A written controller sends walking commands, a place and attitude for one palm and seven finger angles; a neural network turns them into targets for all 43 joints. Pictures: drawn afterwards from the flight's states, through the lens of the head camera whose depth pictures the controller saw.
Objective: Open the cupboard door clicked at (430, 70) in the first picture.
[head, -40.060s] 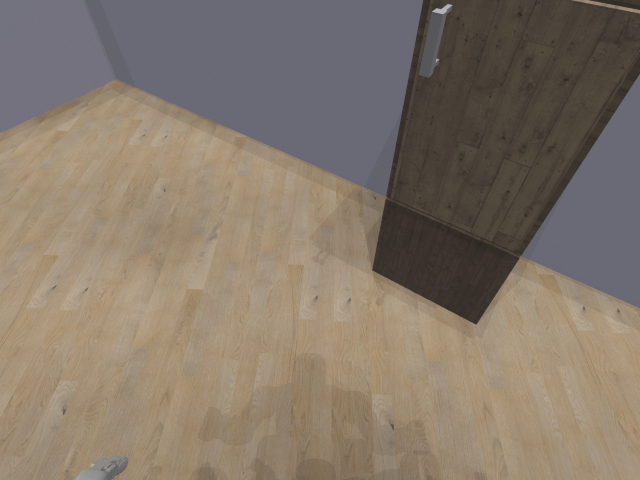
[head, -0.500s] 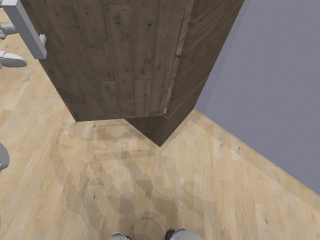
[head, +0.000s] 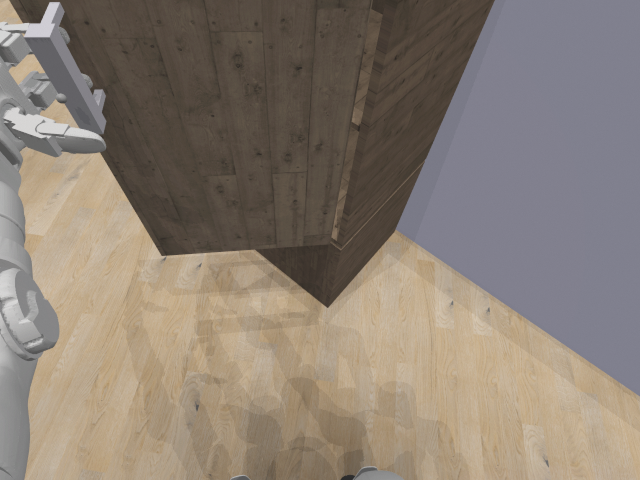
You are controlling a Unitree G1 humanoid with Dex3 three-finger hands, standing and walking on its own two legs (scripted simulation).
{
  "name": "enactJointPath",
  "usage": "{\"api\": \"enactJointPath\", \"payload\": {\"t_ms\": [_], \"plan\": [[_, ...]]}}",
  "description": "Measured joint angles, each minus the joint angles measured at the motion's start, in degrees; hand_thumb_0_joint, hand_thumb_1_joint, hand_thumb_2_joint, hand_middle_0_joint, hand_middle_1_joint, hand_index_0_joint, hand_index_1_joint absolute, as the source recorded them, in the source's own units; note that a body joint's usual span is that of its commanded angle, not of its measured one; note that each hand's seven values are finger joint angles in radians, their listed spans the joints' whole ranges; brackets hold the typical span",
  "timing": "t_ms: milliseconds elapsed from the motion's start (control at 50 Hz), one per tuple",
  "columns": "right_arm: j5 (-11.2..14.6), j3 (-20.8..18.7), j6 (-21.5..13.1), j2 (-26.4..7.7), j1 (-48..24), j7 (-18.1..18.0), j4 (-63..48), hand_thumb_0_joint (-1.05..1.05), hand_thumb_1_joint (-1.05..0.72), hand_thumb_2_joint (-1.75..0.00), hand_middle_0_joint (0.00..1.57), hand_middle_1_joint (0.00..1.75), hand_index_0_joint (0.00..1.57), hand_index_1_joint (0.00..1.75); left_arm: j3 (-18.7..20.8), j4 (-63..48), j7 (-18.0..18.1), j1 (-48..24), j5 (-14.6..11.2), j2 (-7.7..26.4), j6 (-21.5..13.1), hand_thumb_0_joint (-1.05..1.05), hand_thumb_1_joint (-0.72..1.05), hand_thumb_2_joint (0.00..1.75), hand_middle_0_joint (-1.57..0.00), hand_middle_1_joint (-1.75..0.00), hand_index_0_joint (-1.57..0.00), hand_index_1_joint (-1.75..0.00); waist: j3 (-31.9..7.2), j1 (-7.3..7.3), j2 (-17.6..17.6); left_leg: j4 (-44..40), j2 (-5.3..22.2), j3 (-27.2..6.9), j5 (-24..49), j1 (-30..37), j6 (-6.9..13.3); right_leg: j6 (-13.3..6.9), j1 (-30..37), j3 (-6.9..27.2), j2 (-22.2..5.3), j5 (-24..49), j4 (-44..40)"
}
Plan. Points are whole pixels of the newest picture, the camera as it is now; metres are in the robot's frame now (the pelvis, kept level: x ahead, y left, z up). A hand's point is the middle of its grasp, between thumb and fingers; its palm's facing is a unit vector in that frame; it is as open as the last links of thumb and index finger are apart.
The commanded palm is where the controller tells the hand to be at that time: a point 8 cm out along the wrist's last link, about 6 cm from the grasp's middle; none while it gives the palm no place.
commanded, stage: slide the fingers in behind the handle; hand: left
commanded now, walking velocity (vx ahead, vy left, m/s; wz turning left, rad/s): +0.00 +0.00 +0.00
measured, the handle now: (75, 72) +0.56 +0.24 +0.16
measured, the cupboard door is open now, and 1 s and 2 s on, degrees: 46 46 50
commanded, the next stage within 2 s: close the thumb around the handle in 0.78 s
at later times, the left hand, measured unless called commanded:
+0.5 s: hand (90, 95) +0.52 +0.21 +0.16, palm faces +0.03 -1.00 +0.01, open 13.9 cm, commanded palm +0.50 +0.27 +0.16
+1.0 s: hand (87, 97) +0.52 +0.21 +0.16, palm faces +0.02 -1.00 +0.01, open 13.6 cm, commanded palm +0.49 +0.26 +0.16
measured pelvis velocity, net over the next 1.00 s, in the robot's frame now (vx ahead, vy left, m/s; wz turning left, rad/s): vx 0.00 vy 0.00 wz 0.00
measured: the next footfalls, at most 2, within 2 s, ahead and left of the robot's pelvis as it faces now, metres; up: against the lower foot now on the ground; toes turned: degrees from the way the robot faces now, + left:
none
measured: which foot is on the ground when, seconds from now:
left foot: down 0.00-1.00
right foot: down 0.00-1.00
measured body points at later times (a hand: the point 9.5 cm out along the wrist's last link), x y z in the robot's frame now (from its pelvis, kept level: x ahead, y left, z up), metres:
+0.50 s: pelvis -0.01 +0.00 +0.00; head +0.09 +0.00 +0.44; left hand +0.51 +0.27 +0.17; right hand -0.03 -0.27 -0.11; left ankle -0.02 +0.10 -0.72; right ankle -0.02 -0.13 -0.72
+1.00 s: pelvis +0.00 +0.00 +0.00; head +0.09 +0.02 +0.44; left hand +0.51 +0.27 +0.17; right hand -0.02 -0.27 -0.11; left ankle -0.02 +0.10 -0.72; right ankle -0.02 -0.13 -0.72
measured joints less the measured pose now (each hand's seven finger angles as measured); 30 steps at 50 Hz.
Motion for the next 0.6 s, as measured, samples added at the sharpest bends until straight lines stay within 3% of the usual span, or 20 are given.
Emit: {"api": "enactJointPath", "payload": {"t_ms": [160, 300, 440, 600], "plan": [[-0.2, -0.4, -0.3, -0.3, 0.9, 0.0, 1.4, 0.0, -0.9, -0.89, 0.2, 0.3, 0.2, 0.3, -1.6, -0.6, 0.7, -0.7, -0.9, -1.7, -0.5, -0.01, -0.5, 0.3, -0.3, -1.2, -0.3, -1.2, 0.2, 0.29, 0.0, -0.2, -0.1, -0.4, 0.4, 0.0, -0.2, -0.2, 0.0, -0.3, 0.0, 0.1, 0.0], [-0.4, -0.5, -0.7, -0.4, 1.4, 0.1, 1.6, 0.0, -0.9, -0.89, 0.2, 0.3, 0.2, 0.3, -1.3, 0.0, 2.7, -1.2, 0.1, -2.5, -0.2, -0.01, -0.5, 0.3, -0.3, -1.2, -0.3, -1.2, 0.3, -0.49, 0.1, -0.4, 0.0, -0.2, 0.6, -0.1, -0.2, -0.3, -0.2, -0.2, 0.0, 0.3, 0.0], [-0.4, -0.5, -1.0, -0.1, 2.0, 0.3, 1.8, 0.0, -0.9, -0.89, 0.2, 0.3, 0.2, 0.3, -1.2, 0.7, 4.0, -1.4, 0.5, -2.3, -1.0, -0.01, -0.5, 0.3, -0.3, -1.2, -0.31, -1.21, 0.5, -0.84, 0.2, -0.5, 0.1, 0.1, 0.7, -0.1, -0.3, -0.3, -0.4, 0.1, 0.1, 0.5, 0.0], [-0.4, -0.1, -1.1, 0.0, 2.1, 0.1, 1.7, 0.0, -0.9, -0.89, 0.2, 0.3, 0.2, 0.3, 0.0, 2.4, 2.6, -2.2, 0.9, -0.8, -0.9, -0.01, -0.5, 0.3, -0.31, -1.2, -0.32, -1.21, 0.5, -1.24, 0.0, -0.5, 0.2, 0.2, 0.8, -0.3, -0.1, -0.2, -0.7, 0.3, 0.2, 0.7, -0.1]]}}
